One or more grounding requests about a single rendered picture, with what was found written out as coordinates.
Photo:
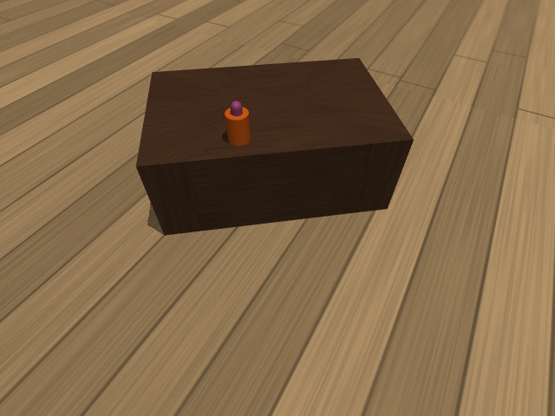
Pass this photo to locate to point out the bottle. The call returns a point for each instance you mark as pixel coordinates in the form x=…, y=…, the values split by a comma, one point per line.
x=237, y=124

